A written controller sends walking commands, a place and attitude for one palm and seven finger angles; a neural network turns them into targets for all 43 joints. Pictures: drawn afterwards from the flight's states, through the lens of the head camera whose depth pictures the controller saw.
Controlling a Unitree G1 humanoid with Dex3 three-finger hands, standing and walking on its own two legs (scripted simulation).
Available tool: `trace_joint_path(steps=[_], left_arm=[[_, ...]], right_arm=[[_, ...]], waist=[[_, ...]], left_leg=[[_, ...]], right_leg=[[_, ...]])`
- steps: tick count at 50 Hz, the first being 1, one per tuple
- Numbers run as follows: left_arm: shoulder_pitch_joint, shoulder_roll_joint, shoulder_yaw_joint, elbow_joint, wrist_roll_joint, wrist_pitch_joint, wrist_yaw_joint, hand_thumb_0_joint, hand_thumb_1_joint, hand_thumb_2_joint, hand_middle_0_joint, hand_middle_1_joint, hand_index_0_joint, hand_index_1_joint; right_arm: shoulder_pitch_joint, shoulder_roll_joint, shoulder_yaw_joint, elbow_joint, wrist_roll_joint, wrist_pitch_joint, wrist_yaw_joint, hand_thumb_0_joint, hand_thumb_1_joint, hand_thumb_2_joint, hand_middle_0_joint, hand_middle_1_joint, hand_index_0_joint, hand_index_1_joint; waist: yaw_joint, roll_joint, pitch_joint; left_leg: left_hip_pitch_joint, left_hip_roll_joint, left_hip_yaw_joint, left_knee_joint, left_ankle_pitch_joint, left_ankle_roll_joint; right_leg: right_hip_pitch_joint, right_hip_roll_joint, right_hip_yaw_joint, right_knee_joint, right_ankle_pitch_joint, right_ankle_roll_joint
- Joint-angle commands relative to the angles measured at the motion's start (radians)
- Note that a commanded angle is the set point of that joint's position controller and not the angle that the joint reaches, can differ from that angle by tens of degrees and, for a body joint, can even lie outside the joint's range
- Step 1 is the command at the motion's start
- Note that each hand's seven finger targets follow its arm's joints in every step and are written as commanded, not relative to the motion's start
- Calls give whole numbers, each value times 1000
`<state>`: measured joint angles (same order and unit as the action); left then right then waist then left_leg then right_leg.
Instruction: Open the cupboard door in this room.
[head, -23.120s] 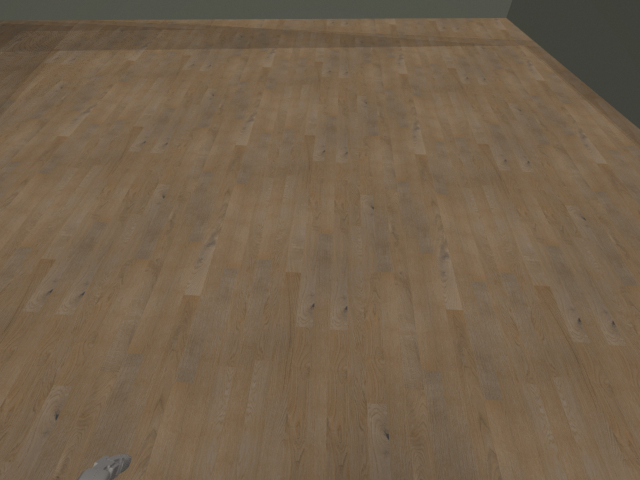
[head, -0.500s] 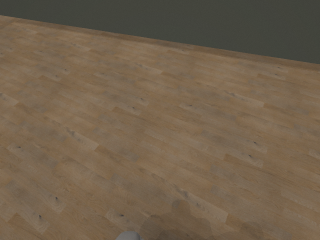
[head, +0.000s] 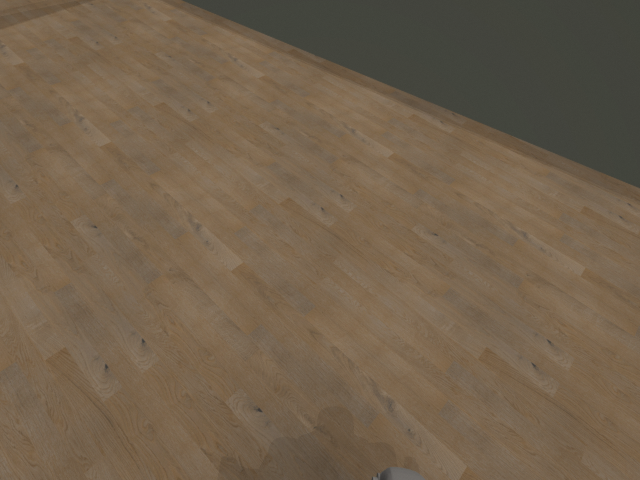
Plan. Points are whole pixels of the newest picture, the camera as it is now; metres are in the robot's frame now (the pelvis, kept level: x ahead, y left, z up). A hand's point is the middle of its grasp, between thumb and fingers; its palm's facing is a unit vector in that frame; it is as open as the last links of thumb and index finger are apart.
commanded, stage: turn or walk to find it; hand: left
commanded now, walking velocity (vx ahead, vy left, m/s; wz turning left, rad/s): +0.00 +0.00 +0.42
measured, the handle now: out of the picture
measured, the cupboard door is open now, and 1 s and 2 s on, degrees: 0 0 0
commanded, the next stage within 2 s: none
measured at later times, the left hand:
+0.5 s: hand out of the picture +0.00 +0.12 -0.15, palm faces +0.25 -0.93 -0.28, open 7.4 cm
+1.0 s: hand out of the picture -0.15 +0.17 -0.19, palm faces +0.50 -0.84 -0.22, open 7.4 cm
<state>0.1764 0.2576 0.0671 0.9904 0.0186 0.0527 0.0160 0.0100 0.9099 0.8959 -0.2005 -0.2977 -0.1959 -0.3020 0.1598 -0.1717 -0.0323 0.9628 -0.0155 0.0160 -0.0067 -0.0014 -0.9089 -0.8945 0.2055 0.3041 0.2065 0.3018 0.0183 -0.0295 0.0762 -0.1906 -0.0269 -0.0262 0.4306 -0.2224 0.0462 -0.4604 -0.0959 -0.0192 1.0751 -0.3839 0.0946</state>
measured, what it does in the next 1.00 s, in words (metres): steps on the spot, turning left: right foot, then left foot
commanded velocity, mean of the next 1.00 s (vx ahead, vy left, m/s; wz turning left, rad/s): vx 0.00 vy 0.00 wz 0.42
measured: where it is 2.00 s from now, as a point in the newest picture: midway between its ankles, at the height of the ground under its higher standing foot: outside the picture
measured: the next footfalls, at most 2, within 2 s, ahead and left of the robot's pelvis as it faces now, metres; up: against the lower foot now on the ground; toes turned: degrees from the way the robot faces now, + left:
right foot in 0.22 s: +0.04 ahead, -0.15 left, +0.00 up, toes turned +2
left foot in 0.84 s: -0.09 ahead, +0.06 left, +0.00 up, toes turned +26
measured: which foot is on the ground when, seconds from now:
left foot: down 0.00-0.24, up 0.26-0.82, down 0.84-1.00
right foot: up 0.00-0.20, down 0.22-0.82, up 0.84-1.00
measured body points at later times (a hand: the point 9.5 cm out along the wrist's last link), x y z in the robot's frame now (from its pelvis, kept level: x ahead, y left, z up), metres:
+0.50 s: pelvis -0.03 -0.08 +0.00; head +0.00 -0.12 +0.45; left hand -0.01 +0.17 -0.13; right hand +0.04 -0.33 -0.17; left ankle -0.11 +0.09 -0.63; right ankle +0.00 -0.15 -0.74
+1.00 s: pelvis -0.07 -0.03 +0.00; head -0.06 +0.01 +0.44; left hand -0.18 +0.21 -0.17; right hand +0.13 -0.20 -0.13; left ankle -0.12 +0.04 -0.74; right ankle -0.02 -0.17 -0.67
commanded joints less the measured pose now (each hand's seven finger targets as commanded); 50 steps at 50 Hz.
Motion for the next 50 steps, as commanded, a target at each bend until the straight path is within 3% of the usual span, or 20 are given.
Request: trace_joint_path(steps=[1, 5, 9, 10, 11, 12, 13, 14, 15, 18, 28, 33, 37, 39, 40, 41, 42, 43, 46, 50], left_arm=[[-40, 52, 8, -93, -5, -18, 3, 0, 900, 900, -200, -300, -200, -300], [-60, 33, 2, -111, -11, -25, 4, 0, 900, 900, -200, -300, -200, -300], [40, 42, 5, -87, -17, -42, 7, 0, 900, 900, -200, -300, -200, -300], [83, 59, 10, -77, -15, -52, 10, 0, 900, 900, -200, -300, -200, -300], [109, 130, 24, -73, -1, -64, 17, 0, 900, 900, -200, -300, -200, -300], [116, 197, 36, -79, 7, -65, 19, 0, 900, 900, -200, -300, -200, -300], [104, 182, 28, -93, -2, -58, 19, 0, 900, 900, -200, -300, -200, -300], [31, 136, 35, -105, -5, -63, 26, 0, 900, 900, -200, -300, -200, -300], [-23, 119, 27, -121, -6, -58, 23, 0, 900, 900, -200, -300, -200, -300], [-32, 67, 10, -127, -7, -67, 15, 0, 900, 900, -200, -300, -200, -300], [125, 84, 17, -65, 4, -68, 22, 0, 900, 900, -200, -300, -200, -300], [176, 120, 26, -32, 13, -64, 18, 0, 900, 900, -200, -300, -200, -300], [153, 140, 35, -20, 15, -57, 15, 0, 900, 900, -200, -300, -200, -300], [114, 142, 36, -19, 7, -51, 13, 0, 900, 900, -200, -300, -200, -300], [113, 121, 33, -26, -1, -44, 11, 0, 900, 900, -200, -300, -200, -300], [118, 66, 24, -47, -10, -33, 8, 0, 900, 900, -200, -300, -200, -300], [64, 24, 2, -79, -3, -22, 8, 0, 900, 900, -200, -300, -200, -300], [36, 51, 7, -80, 0, -13, 8, 0, 900, 900, -200, -300, -200, -300], [32, 65, 19, -38, 4, -6, -1, 0, 900, 900, -200, -300, -200, -300], [58, 64, 14, -20, 1, -19, -3, 0, 900, 900, -200, -300, -200, -300]], right_arm=[[81, -215, -64, -33, -6, -12, -16, 0, -900, -900, 200, 300, 200, 300], [83, -216, -69, -35, -11, -4, -15, 0, -900, -900, 200, 300, 200, 300], [50, -207, -75, -43, -7, 2, -11, 0, -900, -900, 200, 300, 200, 300], [51, -189, -73, -47, -1, 0, -9, 0, -900, -900, 200, 300, 200, 300], [75, -131, -65, -54, 9, -2, -3, 0, -900, -900, 200, 300, 200, 300], [59, -103, -61, -80, 6, 0, -4, 0, -900, -900, 200, 300, 200, 300], [45, -150, -77, -75, -2, 15, -4, 0, -900, -900, 200, 300, 200, 300], [79, -156, -83, -49, -8, 34, -3, 0, -900, -900, 200, 300, 200, 300], [89, -154, -86, -22, -10, 43, 3, 0, -900, -900, 200, 300, 200, 300], [132, -129, -79, 9, -12, 47, 15, 0, -900, -900, 200, 300, 200, 300], [39, -125, -66, 1, -9, 50, 13, 0, -900, -900, 200, 300, 200, 300], [-31, -107, -45, -20, 2, 32, 11, 0, -900, -900, 200, 300, 200, 300], [-10, -102, -37, -23, 11, 19, 7, 0, -900, -900, 200, 300, 200, 300], [44, -110, -37, -11, 11, 11, 7, 0, -900, -900, 200, 300, 200, 300], [77, -138, -43, -4, 10, 0, 10, 0, -900, -900, 200, 300, 200, 300], [96, -231, -64, -7, 2, -8, 7, 0, -900, -900, 200, 300, 200, 300], [112, -303, -77, -9, -1, 2, -3, 0, -900, -900, 200, 300, 200, 300], [98, -297, -73, -8, -5, 9, -5, 0, -900, -900, 200, 300, 200, 300], [-18, -224, -48, -29, -6, 0, -25, 0, -900, -900, 200, 300, 200, 300], [29, -211, -48, -25, 3, -17, -26, 0, -900, -900, 200, 300, 200, 300]], waist=[[-46, 186, -79], [-50, 197, -94], [-1, 182, -125], [19, 127, -151], [24, -67, -176], [37, -269, -135], [31, -157, -106], [-5, -199, -74], [-26, -137, -18], [-46, -119, -2], [15, -102, -38], [48, -142, -85], [27, -154, -117], [-14, -125, -131], [-40, -38, -151], [-56, 242, -137], [-75, 357, -83], [-71, 251, -60], [-22, 246, 21], [-16, 139, -68]], left_leg=[[104, 258, -254, -95, 430, 129], [55, 246, -309, -65, 433, 134], [-71, 193, -317, 12, 377, 90], [-138, 149, -292, 64, 264, 48], [-291, 55, -185, 207, 8, -19], [-404, -61, -48, 434, -361, -73], [-358, -21, -86, 605, -370, -65], [-356, 6, -118, 700, -306, -66], [-351, 14, -100, 778, -243, -71], [-353, 29, -57, 834, -113, -93], [-353, 74, -25, 666, -161, -122], [-266, 64, 46, 422, -261, -108], [-158, 56, 90, 271, -244, -85], [-20, 55, 103, 92, -99, -75], [107, 78, 63, -38, 15, -63], [197, 282, -229, -133, 117, 8], [137, 424, -373, -179, 304, 94], [59, 444, -315, -167, 275, 135], [-9, 286, -224, -160, 258, 78], [135, 241, -160, -105, 510, 75]], right_leg=[[-63, 5, 3, -75, -34, 4], [37, 39, -7, -248, -70, -12], [266, 68, -30, -548, 109, -31], [382, 34, -12, -685, 208, -36], [525, -151, 152, -766, 228, -83], [488, -369, 362, -784, 365, -198], [330, -390, 325, -795, 345, -252], [256, -342, 281, -833, 210, -236], [197, -289, 234, -847, 101, -215], [200, -194, 71, -825, 165, -164], [351, -258, 50, -818, 222, -206], [414, -280, 15, -751, 438, -242], [382, -299, -14, -702, 471, -243], [303, -277, -82, -622, 396, -186], [203, -241, -127, -522, 309, -134], [-9, -108, -193, -323, 22, -57], [-112, -30, -136, -163, -252, -24], [-77, -47, -66, -85, -220, -41], [-101, -27, -5, 17, -51, -30], [-114, -8, -7, 57, 16, -5]])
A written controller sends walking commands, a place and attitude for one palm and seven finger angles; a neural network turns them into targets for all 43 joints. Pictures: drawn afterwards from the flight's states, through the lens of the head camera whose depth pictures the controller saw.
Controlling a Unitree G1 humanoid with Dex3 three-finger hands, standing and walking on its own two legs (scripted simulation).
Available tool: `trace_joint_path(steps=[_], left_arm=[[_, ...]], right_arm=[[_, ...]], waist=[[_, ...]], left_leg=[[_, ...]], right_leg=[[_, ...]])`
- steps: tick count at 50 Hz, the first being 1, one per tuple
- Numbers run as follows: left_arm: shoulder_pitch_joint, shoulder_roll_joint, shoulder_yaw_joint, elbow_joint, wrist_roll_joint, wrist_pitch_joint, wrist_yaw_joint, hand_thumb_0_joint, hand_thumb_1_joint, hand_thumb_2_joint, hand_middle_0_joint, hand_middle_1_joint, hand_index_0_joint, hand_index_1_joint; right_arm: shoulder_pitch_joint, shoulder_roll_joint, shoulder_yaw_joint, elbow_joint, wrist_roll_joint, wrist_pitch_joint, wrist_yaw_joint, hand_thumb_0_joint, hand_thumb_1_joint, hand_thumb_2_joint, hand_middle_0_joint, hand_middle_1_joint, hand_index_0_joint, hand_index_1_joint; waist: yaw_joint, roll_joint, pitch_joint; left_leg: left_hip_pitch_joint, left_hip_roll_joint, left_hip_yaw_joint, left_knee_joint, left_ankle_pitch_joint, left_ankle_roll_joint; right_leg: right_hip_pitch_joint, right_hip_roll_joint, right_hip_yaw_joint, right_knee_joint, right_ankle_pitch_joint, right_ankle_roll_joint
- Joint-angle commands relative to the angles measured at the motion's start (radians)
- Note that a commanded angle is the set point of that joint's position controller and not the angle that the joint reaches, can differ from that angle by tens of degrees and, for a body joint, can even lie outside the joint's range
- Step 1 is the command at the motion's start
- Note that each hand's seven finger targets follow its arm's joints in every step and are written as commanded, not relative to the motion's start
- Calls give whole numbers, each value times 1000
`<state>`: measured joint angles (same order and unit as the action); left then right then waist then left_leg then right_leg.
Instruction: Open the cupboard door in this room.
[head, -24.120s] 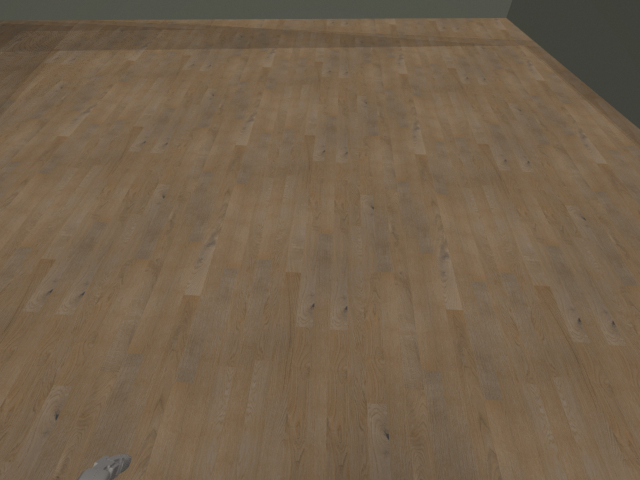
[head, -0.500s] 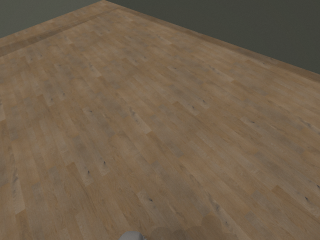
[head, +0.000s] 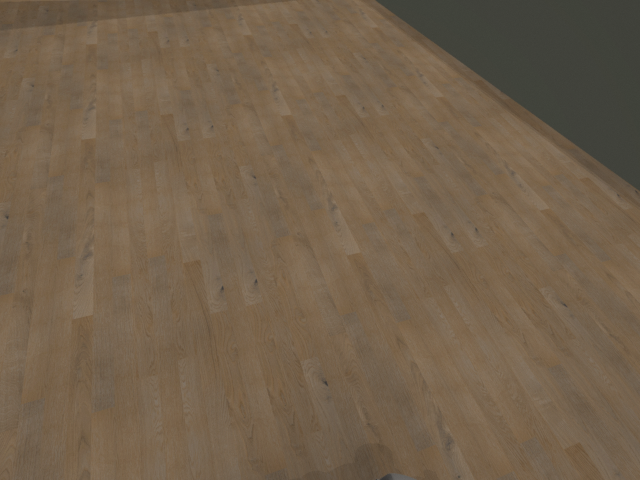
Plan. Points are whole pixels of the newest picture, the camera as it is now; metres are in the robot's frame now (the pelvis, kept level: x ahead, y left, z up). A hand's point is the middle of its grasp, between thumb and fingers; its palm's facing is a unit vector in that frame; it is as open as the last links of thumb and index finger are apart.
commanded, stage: turn or walk to find it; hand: left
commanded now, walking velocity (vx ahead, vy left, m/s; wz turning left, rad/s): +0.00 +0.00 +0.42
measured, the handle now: out of the picture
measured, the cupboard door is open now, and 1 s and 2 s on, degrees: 0 0 0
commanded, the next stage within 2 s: stand and wait in 1.16 s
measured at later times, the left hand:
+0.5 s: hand out of the picture +0.08 +0.14 -0.14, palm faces +0.17 -0.94 -0.28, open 7.4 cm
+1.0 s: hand out of the picture -0.15 +0.12 -0.19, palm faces +0.50 -0.83 -0.24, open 7.4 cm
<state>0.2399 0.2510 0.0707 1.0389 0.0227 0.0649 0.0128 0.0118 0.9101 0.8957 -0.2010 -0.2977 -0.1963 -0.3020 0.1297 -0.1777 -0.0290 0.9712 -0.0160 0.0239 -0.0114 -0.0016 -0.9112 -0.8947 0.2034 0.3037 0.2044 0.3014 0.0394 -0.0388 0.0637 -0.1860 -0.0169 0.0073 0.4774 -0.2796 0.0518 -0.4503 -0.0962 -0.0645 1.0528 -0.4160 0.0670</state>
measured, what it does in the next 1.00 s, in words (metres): steps on the spot, turning left: right foot, then left foot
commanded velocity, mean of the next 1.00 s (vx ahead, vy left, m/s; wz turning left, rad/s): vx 0.00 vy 0.00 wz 0.42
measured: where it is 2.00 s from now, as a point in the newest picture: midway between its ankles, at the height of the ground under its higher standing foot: outside the picture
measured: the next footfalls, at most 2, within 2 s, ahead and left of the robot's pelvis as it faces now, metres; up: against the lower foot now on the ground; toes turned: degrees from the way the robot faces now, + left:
right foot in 0.40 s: +0.04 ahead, -0.14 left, +0.00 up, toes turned +6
left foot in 1.00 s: -0.06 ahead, +0.06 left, +0.00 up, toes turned +29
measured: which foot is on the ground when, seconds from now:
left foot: down 0.00-0.40, up 0.42-0.98, down 1.00-1.00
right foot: up 0.00-0.38, down 0.40-1.00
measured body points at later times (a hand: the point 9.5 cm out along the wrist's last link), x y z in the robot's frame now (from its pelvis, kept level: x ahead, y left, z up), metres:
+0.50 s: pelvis -0.01 -0.07 +0.00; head +0.03 -0.10 +0.44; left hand +0.07 +0.19 -0.12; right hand +0.03 -0.31 -0.18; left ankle -0.05 +0.08 -0.68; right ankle +0.00 -0.15 -0.74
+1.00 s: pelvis -0.04 -0.05 -0.01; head -0.01 -0.02 +0.43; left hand -0.18 +0.17 -0.17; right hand +0.18 -0.22 -0.15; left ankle -0.10 +0.04 -0.75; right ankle +0.01 -0.15 -0.74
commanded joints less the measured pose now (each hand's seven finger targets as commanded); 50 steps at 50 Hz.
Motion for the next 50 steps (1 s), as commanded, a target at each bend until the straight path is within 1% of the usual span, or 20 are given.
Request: trace_joint_path(steps=[1, 11, 15, 17, 18, 19, 20, 21, 22, 23, 24, 25, 27, 34, 41, 44, 47, 48, 49, 50], left_arm=[[-18, 69, 11, -76, -4, -32, 3, 0, 900, 900, -200, -300, -200, -300], [-164, 40, -2, -153, -14, -36, 9, 0, 900, 900, -200, -300, -200, -300], [-140, 35, -5, -160, -21, -45, 11, 0, 900, 900, -200, -300, -200, -300], [-84, 43, -3, -144, -25, -55, 12, 0, 900, 900, -200, -300, -200, -300], [-36, 59, 1, -132, -23, -63, 15, 0, 900, 900, -200, -300, -200, -300], [-1, 121, 12, -122, -13, -75, 21, 0, 900, 900, -200, -300, -200, -300], [27, 195, 27, -119, -3, -80, 27, 0, 900, 900, -200, -300, -200, -300], [32, 190, 23, -130, -9, -75, 25, 0, 900, 900, -200, -300, -200, -300], [-34, 147, 24, -144, -12, -78, 29, 0, 900, 900, -200, -300, -200, -300], [-91, 130, 19, -156, -13, -74, 27, 0, 900, 900, -200, -300, -200, -300], [-129, 104, 12, -169, -14, -70, 28, 0, 900, 900, -200, -300, -200, -300], [-130, 80, 5, -173, -13, -76, 24, 0, 900, 900, -200, -300, -200, -300], [-85, 71, 1, -165, -13, -83, 19, 0, 900, 900, -200, -300, -200, -300], [44, 71, 9, -119, -5, -87, 23, 0, 900, 900, -200, -300, -200, -300], [119, 119, 17, -85, 8, -79, 22, 0, 900, 900, -200, -300, -200, -300], [115, 137, 25, -73, 10, -74, 20, 0, 900, 900, -200, -300, -200, -300], [88, 150, 28, -64, 5, -69, 16, 0, 900, 900, -200, -300, -200, -300], [71, 144, 28, -67, -2, -64, 15, 0, 900, 900, -200, -300, -200, -300], [71, 113, 21, -76, -10, -56, 12, 0, 900, 900, -200, -300, -200, -300], [60, 47, 2, -110, -14, -49, 9, 0, 900, 900, -200, -300, -200, -300]], right_arm=[[77, -203, -53, -29, 3, -26, -21, 0, -900, -900, 200, 300, 200, 300], [158, -198, -69, -17, -9, -20, -20, 0, -900, -900, 200, 300, 200, 300], [138, -202, -73, -27, -12, -12, -17, 0, -900, -900, 200, 300, 200, 300], [126, -200, -75, -30, -6, -11, -14, 0, -900, -900, 200, 300, 200, 300], [115, -186, -75, -33, 0, -12, -11, 0, -900, -900, 200, 300, 200, 300], [133, -139, -69, -35, 10, -15, -3, 0, -900, -900, 200, 300, 200, 300], [127, -94, -60, -63, 8, -16, -1, 0, -900, -900, 200, 300, 200, 300], [108, -144, -77, -66, 1, -1, -6, 0, -900, -900, 200, 300, 200, 300], [132, -148, -82, -36, -6, 18, -4, 0, -900, -900, 200, 300, 200, 300], [142, -140, -85, -15, -7, 30, 2, 0, -900, -900, 200, 300, 200, 300], [167, -133, -85, -2, -8, 34, 8, 0, -900, -900, 200, 300, 200, 300], [172, -125, -81, 9, -10, 35, 14, 0, -900, -900, 200, 300, 200, 300], [179, -119, -79, 14, -8, 38, 17, 0, -900, -900, 200, 300, 200, 300], [90, -122, -72, -1, -9, 42, 15, 0, -900, -900, 200, 300, 200, 300], [-26, -103, -44, -34, 3, 28, 15, 0, -900, -900, 200, 300, 200, 300], [-37, -100, -36, -47, 11, 15, 14, 0, -900, -900, 200, 300, 200, 300], [11, -108, -35, -38, 11, 3, 12, 0, -900, -900, 200, 300, 200, 300], [49, -126, -38, -29, 10, -5, 14, 0, -900, -900, 200, 300, 200, 300], [80, -185, -51, -25, 7, -14, 15, 0, -900, -900, 200, 300, 200, 300], [113, -283, -75, -28, 0, -15, 8, 0, -900, -900, 200, 300, 200, 300]], waist=[[-42, 155, -62], [-80, 188, -84], [-66, 207, -113], [-36, 193, -142], [-10, 152, -158], [-3, 0, -178], [14, -243, -168], [16, -161, -140], [-21, -134, -88], [-44, -103, -32], [-70, -78, -8], [-71, -73, 1], [-63, -114, -1], [-21, -110, -9], [19, -127, -48], [23, -147, -83], [-18, -142, -107], [-46, -100, -124], [-64, 74, -151], [-87, 344, -128]], left_leg=[[140, 232, -200, -146, 588, 72], [139, 244, -346, -100, 629, 133], [68, 214, -382, -60, 645, 121], [9, 178, -377, -18, 581, 86], [-68, 142, -352, 24, 449, 46], [-238, 71, -275, 123, 198, -16], [-399, -66, -100, 335, -266, -80], [-362, -36, -117, 515, -341, -78], [-348, -12, -153, 634, -274, -79], [-349, -2, -137, 708, -219, -83], [-357, 16, -121, 737, -167, -87], [-352, 21, -103, 753, -115, -95], [-362, 17, -89, 776, -56, -108], [-383, 48, -76, 703, -69, -132], [-285, 51, 5, 418, -185, -117], [-213, 44, 37, 285, -204, -99], [-65, 32, 74, 84, -64, -84], [42, 43, 61, -44, 59, -73], [178, 145, -79, -128, 182, -39], [248, 388, -381, -160, 500, 73]], right_leg=[[-122, -6, 42, 79, 50, 27], [-59, 28, 56, -134, -39, 27], [88, 68, 37, -340, -18, 6], [221, 77, 28, -525, 124, -3], [347, 49, 35, -661, 249, -6], [526, -98, 161, -728, 324, -42], [580, -344, 385, -722, 505, -155], [419, -400, 381, -730, 554, -232], [313, -347, 330, -769, 418, -233], [252, -295, 285, -786, 304, -210], [236, -257, 218, -778, 285, -182], [233, -213, 153, -769, 320, -162], [249, -181, 93, -772, 359, -138], [340, -225, 90, -762, 433, -164], [392, -270, 52, -707, 585, -216], [405, -285, 45, -666, 621, -227], [342, -272, -12, -596, 570, -174], [276, -250, -56, -527, 496, -129], [144, -177, -111, -376, 321, -72], [-98, -43, -132, -176, -184, 3]])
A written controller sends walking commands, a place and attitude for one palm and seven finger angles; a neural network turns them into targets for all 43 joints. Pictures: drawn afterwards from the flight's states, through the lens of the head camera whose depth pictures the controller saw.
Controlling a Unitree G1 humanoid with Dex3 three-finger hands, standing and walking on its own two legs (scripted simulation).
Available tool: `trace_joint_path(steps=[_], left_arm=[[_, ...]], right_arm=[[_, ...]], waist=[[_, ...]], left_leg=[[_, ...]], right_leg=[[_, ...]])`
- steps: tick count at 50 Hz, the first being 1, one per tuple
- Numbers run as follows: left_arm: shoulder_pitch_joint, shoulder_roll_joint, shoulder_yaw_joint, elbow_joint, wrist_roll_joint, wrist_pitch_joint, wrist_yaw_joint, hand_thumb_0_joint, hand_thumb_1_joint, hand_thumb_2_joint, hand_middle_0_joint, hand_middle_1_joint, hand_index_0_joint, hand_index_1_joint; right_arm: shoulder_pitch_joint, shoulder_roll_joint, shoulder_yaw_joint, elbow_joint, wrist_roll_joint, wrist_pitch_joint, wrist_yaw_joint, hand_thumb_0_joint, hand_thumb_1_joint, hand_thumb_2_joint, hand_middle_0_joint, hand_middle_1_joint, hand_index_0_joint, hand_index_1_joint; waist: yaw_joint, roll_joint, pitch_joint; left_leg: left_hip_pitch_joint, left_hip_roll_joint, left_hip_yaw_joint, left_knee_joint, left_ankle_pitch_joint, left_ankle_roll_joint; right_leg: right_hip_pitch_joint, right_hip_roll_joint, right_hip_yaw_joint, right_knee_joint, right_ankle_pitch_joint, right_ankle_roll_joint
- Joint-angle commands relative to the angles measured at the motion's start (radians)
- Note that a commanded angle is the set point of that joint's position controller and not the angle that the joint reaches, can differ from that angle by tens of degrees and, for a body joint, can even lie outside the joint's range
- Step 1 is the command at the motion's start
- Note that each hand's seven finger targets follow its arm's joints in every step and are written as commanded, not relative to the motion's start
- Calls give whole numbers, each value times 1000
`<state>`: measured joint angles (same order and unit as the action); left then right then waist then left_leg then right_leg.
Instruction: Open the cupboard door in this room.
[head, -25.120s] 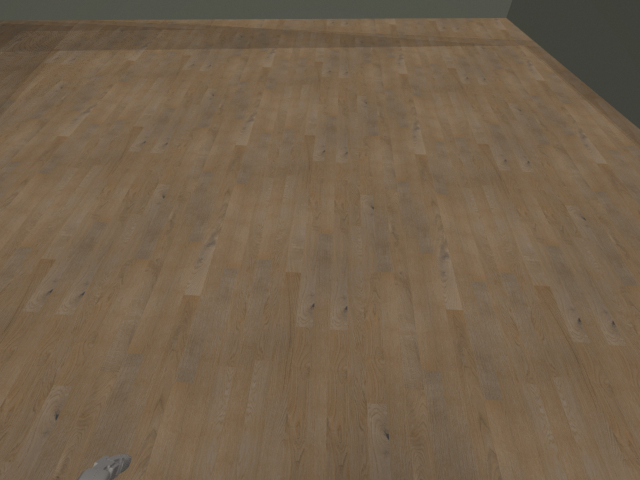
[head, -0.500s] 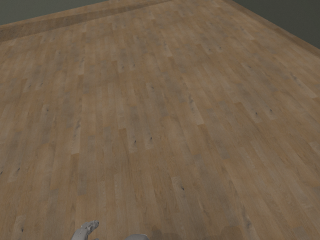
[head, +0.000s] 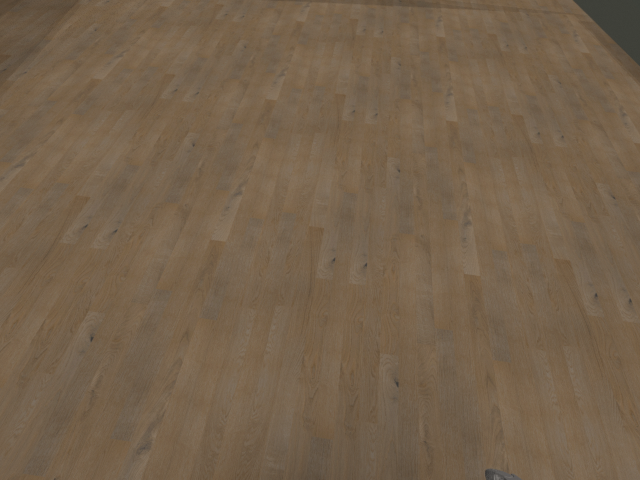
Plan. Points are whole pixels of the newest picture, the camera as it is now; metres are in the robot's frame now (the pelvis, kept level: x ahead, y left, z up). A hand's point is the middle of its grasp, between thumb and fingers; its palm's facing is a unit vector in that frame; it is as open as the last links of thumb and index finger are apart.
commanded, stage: turn or walk to find it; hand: left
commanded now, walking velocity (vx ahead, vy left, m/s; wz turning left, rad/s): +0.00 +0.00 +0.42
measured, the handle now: out of the picture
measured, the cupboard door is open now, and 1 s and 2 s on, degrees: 0 0 0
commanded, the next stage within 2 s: stand and wait in 0.16 s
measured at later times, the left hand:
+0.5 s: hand out of the picture +0.08 +0.22 -0.14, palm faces +0.17 -0.95 -0.25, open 7.4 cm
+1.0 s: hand out of the picture -0.08 +0.15 -0.15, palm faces +0.48 -0.83 -0.28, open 7.3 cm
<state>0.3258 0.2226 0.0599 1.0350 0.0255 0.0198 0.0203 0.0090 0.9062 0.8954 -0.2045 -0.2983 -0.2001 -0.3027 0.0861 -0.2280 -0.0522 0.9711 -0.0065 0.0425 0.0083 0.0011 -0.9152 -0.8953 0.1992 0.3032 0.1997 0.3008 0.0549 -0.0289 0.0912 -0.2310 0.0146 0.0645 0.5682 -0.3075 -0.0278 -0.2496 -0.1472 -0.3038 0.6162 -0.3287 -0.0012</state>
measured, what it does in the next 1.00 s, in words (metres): steps on the spot, turning left: right foot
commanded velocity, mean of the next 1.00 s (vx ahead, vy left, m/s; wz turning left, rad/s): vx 0.00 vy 0.00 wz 0.48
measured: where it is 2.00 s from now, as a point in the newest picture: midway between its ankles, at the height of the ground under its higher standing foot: outside the picture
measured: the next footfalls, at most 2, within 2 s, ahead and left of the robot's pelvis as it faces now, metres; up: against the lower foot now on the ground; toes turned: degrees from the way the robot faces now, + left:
right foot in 0.58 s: +0.03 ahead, -0.12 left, +0.00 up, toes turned +12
left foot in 1.12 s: -0.06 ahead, +0.10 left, +0.00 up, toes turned +36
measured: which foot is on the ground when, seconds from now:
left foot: down 0.00-0.58, up 0.60-1.00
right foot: down 0.00-0.00, up 0.02-0.56, down 0.58-1.00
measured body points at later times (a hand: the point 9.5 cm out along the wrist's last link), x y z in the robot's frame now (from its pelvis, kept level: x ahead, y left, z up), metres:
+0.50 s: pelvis -0.01 +0.00 +0.01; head +0.03 +0.01 +0.46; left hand +0.07 +0.27 -0.12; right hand +0.04 -0.24 -0.14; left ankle -0.01 +0.10 -0.73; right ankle -0.01 -0.14 -0.69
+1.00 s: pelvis -0.02 -0.04 +0.01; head +0.03 -0.04 +0.46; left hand -0.11 +0.19 -0.12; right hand +0.16 -0.25 -0.15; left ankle -0.12 +0.10 -0.67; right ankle +0.00 -0.13 -0.73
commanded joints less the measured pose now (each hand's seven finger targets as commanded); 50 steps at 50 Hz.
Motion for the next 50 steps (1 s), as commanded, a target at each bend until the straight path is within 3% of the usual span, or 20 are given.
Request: trace_joint_path(steps=[1, 2, 3, 4, 6, 9, 15, 21, 25, 27, 28, 29, 30, 31, 32, 33, 35, 38, 42, 50], left_arm=[[-81, 85, 5, -123, -9, 11, 8, 0, 900, 900, -200, -300, -200, -300], [-107, 92, 9, -111, -7, 21, 10, 0, 900, 900, -200, -300, -200, -300], [-110, 91, 16, -99, -6, 25, 6, 0, 900, 900, -200, -300, -200, -300], [-102, 106, 19, -87, -4, 24, -2, 0, 900, 900, -200, -300, -200, -300], [-73, 95, 19, -70, -3, 20, -9, 0, 900, 900, -200, -300, -200, -300], [-75, 96, 19, -67, -4, 16, -9, 0, 900, 900, -200, -300, -200, -300], [-172, 94, 22, -117, -8, 12, -1, 0, 900, 900, -200, -300, -200, -300], [-263, 74, 12, -164, -16, 9, 1, 0, 900, 900, -200, -300, -200, -300], [-216, 69, 11, -166, -25, 1, 3, 0, 900, 900, -200, -300, -200, -300], [-145, 84, 16, -148, -28, -10, 7, 0, 900, 900, -200, -300, -200, -300], [-104, 122, 22, -140, -24, -20, 12, 0, 900, 900, -200, -300, -200, -300], [-71, 209, 40, -138, -8, -29, 20, 0, 900, 900, -200, -300, -200, -300], [-79, 232, 40, -149, -8, -25, 20, 0, 900, 900, -200, -300, -200, -300], [-116, 208, 32, -166, -10, -20, 20, 0, 900, 900, -200, -300, -200, -300], [-176, 170, 37, -178, -13, -29, 22, 0, 900, 900, -200, -300, -200, -300], [-207, 151, 26, -186, -16, -27, 19, 0, 900, 900, -200, -300, -200, -300], [-225, 106, 13, -193, -17, -32, 15, 0, 900, 900, -200, -300, -200, -300], [-146, 107, 16, -170, -15, -40, 14, 0, 900, 900, -200, -300, -200, -300], [-72, 124, 23, -145, -7, -39, 16, 0, 900, 900, -200, -300, -200, -300], [23, 181, 39, -107, 6, -25, 9, 0, 900, 900, -200, -300, -200, -300]], right_arm=[[183, -259, -54, -13, -10, -20, -18, 0, -900, -900, 200, 300, 200, 300], [148, -223, -44, -12, -13, -21, -26, 0, -900, -900, 200, 300, 200, 300], [91, -204, -39, -27, -15, -22, -34, 0, -900, -900, 200, 300, 200, 300], [48, -181, -31, -41, -14, -22, -37, 0, -900, -900, 200, 300, 200, 300], [38, -165, -24, -47, -12, -32, -37, 0, -900, -900, 200, 300, 200, 300], [77, -156, -25, -41, -6, -41, -36, 0, -900, -900, 200, 300, 200, 300], [162, -145, -38, -28, -12, -45, -36, 0, -900, -900, 200, 300, 200, 300], [203, -155, -52, -25, -20, -35, -35, 0, -900, -900, 200, 300, 200, 300], [182, -160, -57, -39, -21, -27, -31, 0, -900, -900, 200, 300, 200, 300], [162, -149, -59, -46, -13, -25, -28, 0, -900, -900, 200, 300, 200, 300], [170, -118, -56, -48, -5, -27, -23, 0, -900, -900, 200, 300, 200, 300], [175, -57, -49, -65, 3, -30, -16, 0, -900, -900, 200, 300, 200, 300], [154, -82, -57, -79, -8, -22, -21, 0, -900, -900, 200, 300, 200, 300], [156, -97, -64, -74, -15, -10, -16, 0, -900, -900, 200, 300, 200, 300], [182, -90, -66, -48, -19, 7, -14, 0, -900, -900, 200, 300, 200, 300], [191, -91, -68, -24, -20, 16, -9, 0, -900, -900, 200, 300, 200, 300], [225, -74, -63, -3, -21, 19, 0, 0, -900, -900, 200, 300, 200, 300], [201, -80, -59, -7, -19, 21, 1, 0, -900, -900, 200, 300, 200, 300], [119, -79, -52, -29, -19, 22, 1, 0, -900, -900, 200, 300, 200, 300], [-13, -58, -19, -76, -3, 0, 1, 0, -900, -900, 200, 300, 200, 300]], waist=[[-120, 274, -130], [-108, 251, -96], [-86, 287, -59], [-67, 242, -29], [-47, 170, -35], [-48, 135, -78], [-77, 178, -103], [-101, 174, -120], [-77, 190, -166], [-39, 154, -195], [-22, 71, -217], [-7, -189, -227], [-6, -213, -171], [-29, -103, -124], [-61, -166, -97], [-77, -115, -52], [-99, -101, -17], [-74, -142, -38], [-43, -124, -35], [9, -185, -95]], left_leg=[[199, 412, -416, -247, 592, 227], [118, 359, -375, -272, 475, 225], [89, 309, -359, -278, 399, 210], [56, 275, -333, -274, 362, 195], [74, 224, -287, -272, 390, 173], [119, 199, -267, -275, 419, 163], [168, 201, -351, -244, 530, 186], [151, 205, -451, -208, 539, 216], [77, 167, -486, -157, 580, 200], [-19, 116, -464, -106, 477, 148], [-142, 65, -418, -47, 299, 95], [-337, -64, -238, 147, -57, 20], [-369, -99, -167, 351, -294, -3], [-340, -69, -184, 501, -254, 2], [-345, -43, -202, 583, -215, -4], [-344, -31, -187, 651, -151, -12], [-350, -16, -153, 687, -54, -26], [-364, -2, -136, 690, -25, -47], [-364, 19, -117, 620, -58, -57], [-220, 4, -2, 231, -159, -31]], right_leg=[[-276, 15, 200, 366, -336, 63], [-252, 7, 247, 406, -287, 57], [-279, 12, 263, 440, -229, 62], [-288, 17, 272, 469, -166, 63], [-288, 36, 272, 501, -85, 74], [-288, 44, 278, 505, -37, 86], [-302, 50, 302, 445, -60, 103], [-244, 88, 302, 284, -133, 91], [-75, 131, 287, 48, -91, 70], [103, 128, 274, -174, 90, 61], [264, 47, 336, -284, 174, 47], [400, -202, 558, -326, 227, -32], [260, -347, 649, -319, 351, -131], [135, -320, 575, -318, 331, -160], [76, -272, 541, -341, 246, -139], [38, -218, 480, -347, 178, -110], [35, -148, 353, -327, 259, -70], [101, -151, 313, -308, 365, -80], [141, -188, 311, -295, 402, -109], [232, -214, 245, -189, 659, -135]])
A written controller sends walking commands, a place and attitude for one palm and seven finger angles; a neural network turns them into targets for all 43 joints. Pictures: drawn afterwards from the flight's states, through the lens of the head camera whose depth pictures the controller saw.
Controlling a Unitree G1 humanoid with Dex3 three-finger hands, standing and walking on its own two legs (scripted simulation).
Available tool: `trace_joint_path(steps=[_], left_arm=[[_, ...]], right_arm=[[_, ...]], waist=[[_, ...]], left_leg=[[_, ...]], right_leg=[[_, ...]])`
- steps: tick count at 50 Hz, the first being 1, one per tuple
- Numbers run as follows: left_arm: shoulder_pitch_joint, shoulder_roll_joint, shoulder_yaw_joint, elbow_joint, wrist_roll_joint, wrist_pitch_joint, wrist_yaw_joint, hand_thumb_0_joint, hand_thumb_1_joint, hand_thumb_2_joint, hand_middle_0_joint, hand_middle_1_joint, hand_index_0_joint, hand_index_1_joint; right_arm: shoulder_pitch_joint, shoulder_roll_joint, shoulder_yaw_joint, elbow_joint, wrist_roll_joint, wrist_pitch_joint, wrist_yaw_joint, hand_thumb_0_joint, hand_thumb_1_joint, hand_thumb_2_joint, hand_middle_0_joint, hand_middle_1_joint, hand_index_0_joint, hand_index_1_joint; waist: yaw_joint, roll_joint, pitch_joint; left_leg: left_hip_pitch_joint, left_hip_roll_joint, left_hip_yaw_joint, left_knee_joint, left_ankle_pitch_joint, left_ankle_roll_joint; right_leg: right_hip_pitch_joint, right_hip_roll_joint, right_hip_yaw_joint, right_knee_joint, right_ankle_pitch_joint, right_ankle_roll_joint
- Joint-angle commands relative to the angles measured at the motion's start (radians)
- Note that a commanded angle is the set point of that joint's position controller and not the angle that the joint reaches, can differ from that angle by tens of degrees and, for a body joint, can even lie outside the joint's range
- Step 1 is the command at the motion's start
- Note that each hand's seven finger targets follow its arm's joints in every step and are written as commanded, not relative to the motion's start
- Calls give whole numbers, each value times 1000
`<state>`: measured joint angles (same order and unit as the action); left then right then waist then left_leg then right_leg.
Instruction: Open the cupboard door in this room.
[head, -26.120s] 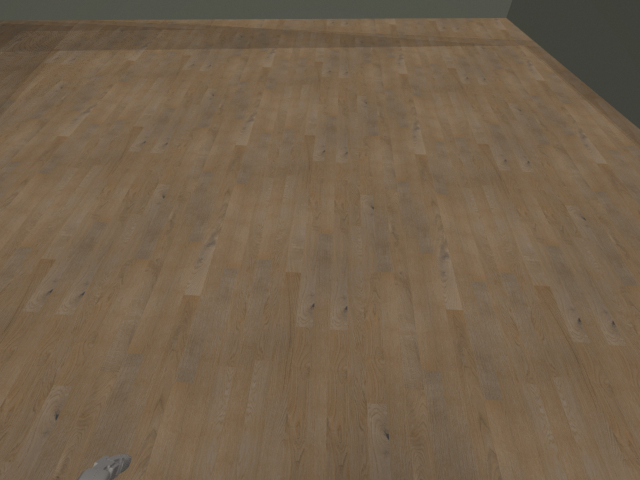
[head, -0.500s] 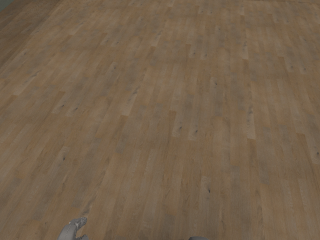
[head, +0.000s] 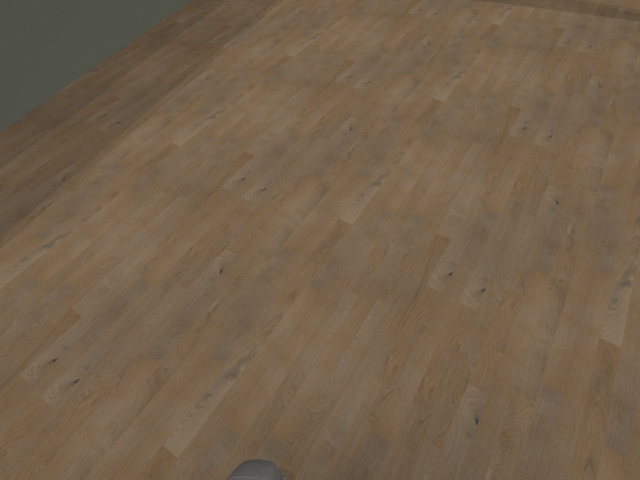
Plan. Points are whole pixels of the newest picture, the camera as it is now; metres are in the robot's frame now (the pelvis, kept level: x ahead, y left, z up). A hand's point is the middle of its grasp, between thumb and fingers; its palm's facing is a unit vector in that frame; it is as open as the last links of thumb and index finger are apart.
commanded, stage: turn or walk to find it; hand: left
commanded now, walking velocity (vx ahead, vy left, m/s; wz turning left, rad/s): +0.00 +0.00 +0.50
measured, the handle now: out of the picture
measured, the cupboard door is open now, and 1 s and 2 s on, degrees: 0 0 0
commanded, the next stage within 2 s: none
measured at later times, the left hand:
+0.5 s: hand out of the picture +0.06 +0.26 -0.16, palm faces +0.26 -0.94 -0.24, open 7.4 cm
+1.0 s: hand out of the picture -0.04 +0.17 -0.15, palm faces +0.51 -0.82 -0.27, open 7.4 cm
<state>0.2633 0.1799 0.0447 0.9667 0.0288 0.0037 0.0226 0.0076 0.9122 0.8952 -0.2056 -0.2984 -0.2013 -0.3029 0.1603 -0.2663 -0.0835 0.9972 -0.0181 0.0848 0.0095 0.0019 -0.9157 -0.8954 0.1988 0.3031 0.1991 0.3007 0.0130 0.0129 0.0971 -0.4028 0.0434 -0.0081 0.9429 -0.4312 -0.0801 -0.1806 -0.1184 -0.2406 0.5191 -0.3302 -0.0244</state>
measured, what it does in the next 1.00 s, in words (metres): steps on the spot, turning left: left foot, then right foot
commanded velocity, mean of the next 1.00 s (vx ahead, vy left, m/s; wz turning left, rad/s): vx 0.00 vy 0.00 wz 0.50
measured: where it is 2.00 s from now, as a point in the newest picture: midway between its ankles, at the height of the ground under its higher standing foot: outside the picture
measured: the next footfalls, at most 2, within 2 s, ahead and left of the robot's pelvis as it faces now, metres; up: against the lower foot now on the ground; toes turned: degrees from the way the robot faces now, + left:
left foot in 0.12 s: +0.02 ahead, +0.14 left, +0.00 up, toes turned +9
right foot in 0.64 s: +0.08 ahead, -0.09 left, +0.00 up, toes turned +15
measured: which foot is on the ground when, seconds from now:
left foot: up 0.00-0.10, down 0.12-0.64, up 0.66-1.00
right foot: down 0.00-0.12, up 0.14-0.62, down 0.64-1.00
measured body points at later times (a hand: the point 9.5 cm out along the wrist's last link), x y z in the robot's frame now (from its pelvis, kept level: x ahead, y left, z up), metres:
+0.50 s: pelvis +0.00 +0.03 +0.00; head +0.04 +0.06 +0.45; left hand +0.04 +0.31 -0.14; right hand +0.13 -0.19 -0.14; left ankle -0.02 +0.14 -0.74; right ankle +0.04 -0.13 -0.68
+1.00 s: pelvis +0.01 -0.03 +0.00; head +0.05 -0.04 +0.45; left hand -0.07 +0.21 -0.13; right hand +0.17 -0.24 -0.16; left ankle -0.12 +0.11 -0.66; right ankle +0.05 -0.10 -0.74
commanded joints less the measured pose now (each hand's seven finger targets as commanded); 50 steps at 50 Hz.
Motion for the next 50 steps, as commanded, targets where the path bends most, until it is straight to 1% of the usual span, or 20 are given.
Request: trace_joint_path(steps=[1, 4, 5, 6, 7, 8, 9, 11, 15, 20, 25, 29, 30, 31, 32, 33, 34, 36, 38, 50], left_arm=[[73, 232, 58, -39, 3, -8, 7, 0, 900, 900, -200, -300, -200, -300], [33, 238, 60, -36, -5, -1, 4, 0, 900, 900, -200, -300, -200, -300], [36, 223, 56, -45, -14, 4, 2, 0, 900, 900, -200, -300, -200, -300], [44, 167, 46, -71, -22, 9, -4, 0, 900, 900, -200, -300, -200, -300], [-10, 133, 23, -99, -17, 18, 0, 0, 900, 900, -200, -300, -200, -300], [-40, 159, 28, -100, -13, 27, 4, 0, 900, 900, -200, -300, -200, -300], [-62, 153, 30, -83, -12, 36, 8, 0, 900, 900, -200, -300, -200, -300], [-72, 168, 39, -65, -14, 32, -3, 0, 900, 900, -200, -300, -200, -300], [-38, 164, 40, -53, -12, 32, -12, 0, 900, 900, -200, -300, -200, -300], [-101, 157, 36, -91, -13, 32, -9, 0, 900, 900, -200, -300, -200, -300], [-176, 133, 29, -133, -19, 24, -7, 0, 900, 900, -200, -300, -200, -300], [-118, 133, 27, -128, -29, 8, -5, 0, 900, 900, -200, -300, -200, -300], [-60, 139, 31, -115, -30, -1, -3, 0, 900, 900, -200, -300, -200, -300], [-14, 178, 38, -102, -24, -13, 1, 0, 900, 900, -200, -300, -200, -300], [16, 266, 55, -94, -9, -23, 10, 0, 900, 900, -200, -300, -200, -300], [19, 291, 58, -102, -10, -18, 11, 0, 900, 900, -200, -300, -200, -300], [-27, 256, 51, -119, -14, -12, 14, 0, 900, 900, -200, -300, -200, -300], [-129, 202, 45, -141, -16, -13, 13, 0, 900, 900, -200, -300, -200, -300], [-144, 161, 32, -146, -16, -18, 8, 0, 900, 900, -200, -300, -200, -300], [32, 209, 54, -73, 1, -14, 10, 0, 900, 900, -200, -300, -200, -300]], right_arm=[[-79, -24, 14, -106, 10, -46, -1, 0, -900, -900, 200, 300, 200, 300], [-18, -46, 11, -95, 9, -59, 0, 0, -900, -900, 200, 300, 200, 300], [30, -93, 2, -86, 6, -69, 1, 0, -900, -900, 200, 300, 200, 300], [82, -200, -25, -82, -1, -79, -3, 0, -900, -900, 200, 300, 200, 300], [134, -259, -39, -64, 10, -68, -10, 0, -900, -900, 200, 300, 200, 300], [135, -239, -31, -55, 7, -63, -16, 0, -900, -900, 200, 300, 200, 300], [94, -203, -22, -63, 3, -67, -27, 0, -900, -900, 200, 300, 200, 300], [11, -163, -9, -89, -2, -69, -36, 0, -900, -900, 200, 300, 200, 300], [-4, -151, -5, -104, 3, -80, -30, 0, -900, -900, 200, 300, 200, 300], [34, -145, -13, -104, 0, -79, -24, 0, -900, -900, 200, 300, 200, 300], [71, -144, -26, -102, -8, -72, -25, 0, -900, -900, 200, 300, 200, 300], [56, -139, -32, -109, -7, -66, -25, 0, -900, -900, 200, 300, 200, 300], [42, -133, -32, -114, -2, -67, -25, 0, -900, -900, 200, 300, 200, 300], [50, -100, -30, -117, 6, -69, -21, 0, -900, -900, 200, 300, 200, 300], [76, -28, -17, -128, 13, -73, -14, 0, -900, -900, 200, 300, 200, 300], [56, -51, -25, -146, 6, -64, -20, 0, -900, -900, 200, 300, 200, 300], [77, -81, -34, -132, 3, -51, -18, 0, -900, -900, 200, 300, 200, 300], [89, -66, -37, -82, -6, -29, -7, 0, -900, -900, 200, 300, 200, 300], [118, -52, -32, -63, -9, -26, 2, 0, -900, -900, 200, 300, 200, 300], [-32, -22, -3, -87, 2, -31, 5, 0, -900, -900, 200, 300, 200, 300]], waist=[[43, -238, -113], [-5, -199, -155], [-38, -84, -193], [-66, 202, -234], [-89, 278, -235], [-89, 187, -209], [-78, 234, -173], [-46, 176, -101], [-13, 115, -113], [-27, 152, -94], [-50, 165, -110], [-22, 171, -154], [9, 146, -190], [26, 52, -214], [35, -233, -245], [40, -272, -208], [14, -161, -158], [-25, -177, -62], [-40, -177, -42], [33, -197, -84]], left_leg=[[-19, -23, 77, -191, -26, 29], [170, -30, 104, -438, 166, 47], [338, 8, 50, -550, 332, 69], [530, 256, -279, -564, 679, 181], [521, 383, -368, -554, 1009, 279], [475, 381, -294, -540, 974, 302], [402, 313, -276, -560, 911, 279], [335, 235, -228, -558, 834, 258], [309, 173, -186, -586, 719, 226], [272, 167, -252, -607, 606, 242], [278, 165, -338, -561, 658, 261], [207, 127, -376, -477, 734, 233], [173, 102, -359, -431, 663, 204], [60, 44, -315, -366, 469, 147], [-138, -89, -149, -161, 47, 68], [-176, -119, -94, 35, -203, 47], [-137, -81, -119, 179, -136, 54], [-154, -51, -110, 309, -34, 44], [-164, -36, -80, 337, 61, 30], [-98, 0, 30, -14, -24, 4]], right_leg=[[162, -253, 175, -75, 658, -111], [95, -232, 99, 35, 565, -42], [-22, -200, 62, 167, 457, 7], [-293, -59, 22, 385, -50, 85], [-384, -9, 107, 513, -381, 105], [-371, -27, 162, 575, -346, 92], [-371, -31, 199, 598, -283, 98], [-381, -16, 215, 633, -172, 105], [-352, 6, 211, 631, -66, 120], [-349, 17, 223, 550, -56, 131], [-296, 55, 217, 367, -123, 121], [-106, 103, 200, 98, -30, 101], [-7, 90, 201, -46, 87, 98], [153, 19, 246, -166, 203, 87], [316, -242, 474, -195, 336, 7], [198, -388, 580, -188, 483, -100], [72, -370, 498, -206, 396, -131], [-36, -261, 413, -238, 195, -90], [-37, -194, 288, -225, 230, -56], [119, -254, 180, -169, 433, -103]])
